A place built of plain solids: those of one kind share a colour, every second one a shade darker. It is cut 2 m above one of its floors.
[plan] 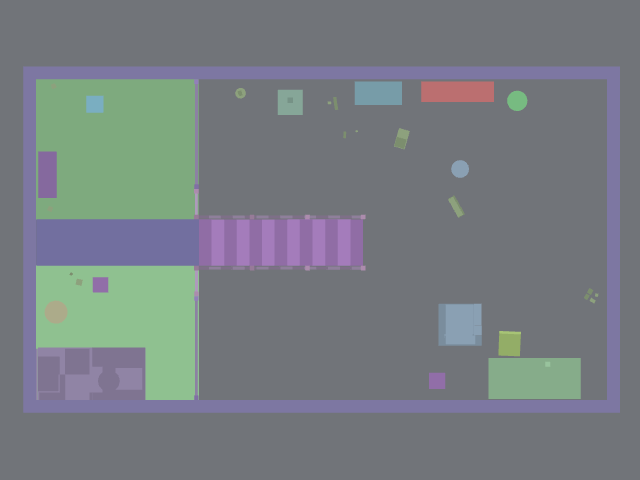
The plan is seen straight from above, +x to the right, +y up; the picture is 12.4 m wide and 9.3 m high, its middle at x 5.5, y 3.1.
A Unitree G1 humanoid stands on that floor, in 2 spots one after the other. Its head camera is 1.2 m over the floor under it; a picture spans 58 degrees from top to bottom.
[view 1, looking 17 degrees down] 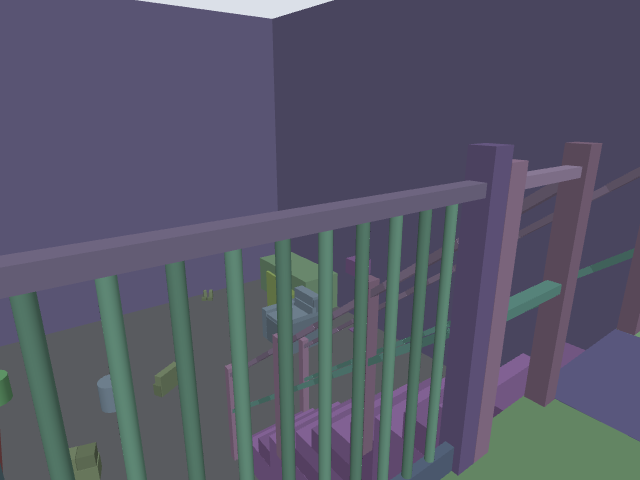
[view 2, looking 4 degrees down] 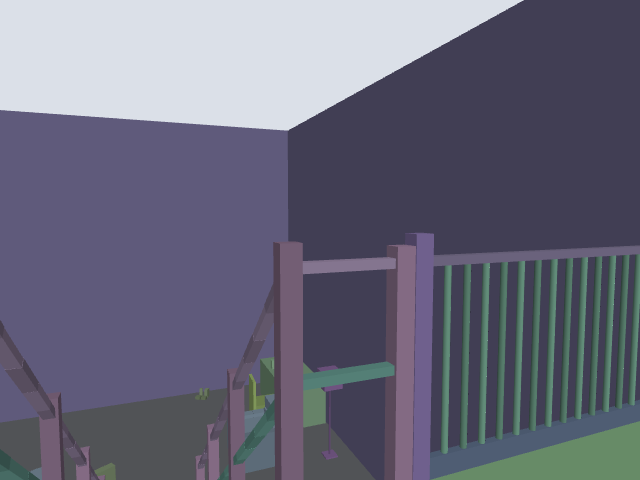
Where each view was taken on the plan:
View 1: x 2.40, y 5.26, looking -37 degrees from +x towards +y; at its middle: gal_guard_bal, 0.92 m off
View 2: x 1.55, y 3.05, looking -22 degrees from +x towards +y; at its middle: wall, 8.17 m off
